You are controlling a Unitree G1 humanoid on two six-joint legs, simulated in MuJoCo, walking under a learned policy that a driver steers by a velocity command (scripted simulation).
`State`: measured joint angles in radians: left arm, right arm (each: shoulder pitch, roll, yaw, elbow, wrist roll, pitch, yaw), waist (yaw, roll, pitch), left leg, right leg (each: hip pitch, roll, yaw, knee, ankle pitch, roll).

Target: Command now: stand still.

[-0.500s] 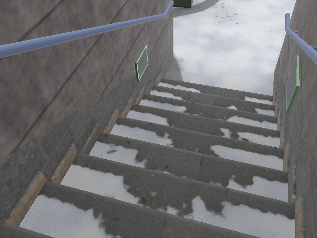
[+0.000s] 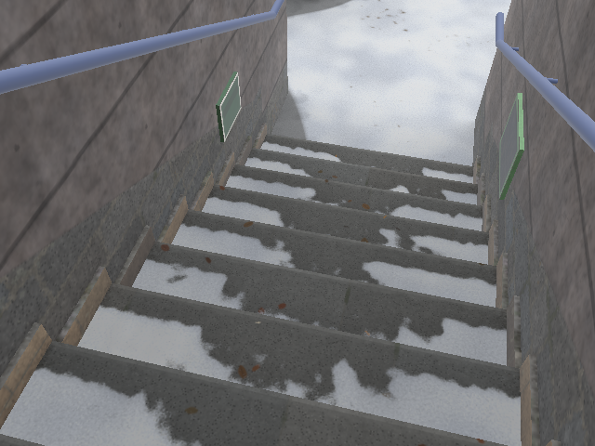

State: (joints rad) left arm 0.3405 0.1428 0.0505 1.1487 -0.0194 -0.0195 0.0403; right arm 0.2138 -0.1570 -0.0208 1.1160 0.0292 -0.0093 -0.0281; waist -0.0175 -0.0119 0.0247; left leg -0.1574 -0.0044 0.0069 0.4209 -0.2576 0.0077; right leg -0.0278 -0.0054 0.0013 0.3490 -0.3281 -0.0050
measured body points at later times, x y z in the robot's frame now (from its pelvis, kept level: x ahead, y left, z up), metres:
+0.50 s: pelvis -0.05 +0.02 +0.01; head -0.04 +0.02 +0.46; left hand -0.14 +0.23 -0.15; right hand -0.05 -0.22 -0.15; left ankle -0.03 +0.12 -0.74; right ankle -0.09 -0.11 -0.74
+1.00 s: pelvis +0.00 +0.00 -0.01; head -0.01 -0.02 +0.44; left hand -0.17 +0.21 -0.14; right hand +0.07 -0.25 -0.16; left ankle +0.01 +0.13 -0.69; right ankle -0.09 -0.08 -0.74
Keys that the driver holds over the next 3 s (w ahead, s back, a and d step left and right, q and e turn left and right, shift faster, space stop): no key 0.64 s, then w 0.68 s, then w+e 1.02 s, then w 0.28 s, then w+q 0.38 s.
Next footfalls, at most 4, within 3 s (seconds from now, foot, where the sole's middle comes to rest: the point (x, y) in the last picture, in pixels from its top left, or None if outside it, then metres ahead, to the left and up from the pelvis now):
1.34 left None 0.31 0.14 -0.93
1.92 right None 0.55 -0.14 -1.09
2.48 left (310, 362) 0.93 -0.03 -1.24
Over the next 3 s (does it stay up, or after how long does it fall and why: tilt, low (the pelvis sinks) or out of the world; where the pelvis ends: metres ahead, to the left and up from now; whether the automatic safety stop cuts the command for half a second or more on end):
stays up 0.99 -0.19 -0.51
